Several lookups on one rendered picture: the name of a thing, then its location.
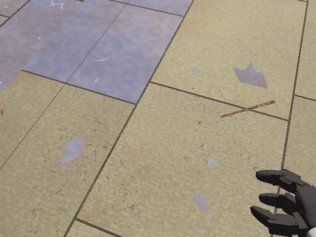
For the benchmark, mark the right robot hand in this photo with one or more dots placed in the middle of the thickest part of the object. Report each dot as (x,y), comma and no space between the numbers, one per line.
(300,209)

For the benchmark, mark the robot right forearm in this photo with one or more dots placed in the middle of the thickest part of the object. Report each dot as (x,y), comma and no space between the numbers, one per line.
(311,232)

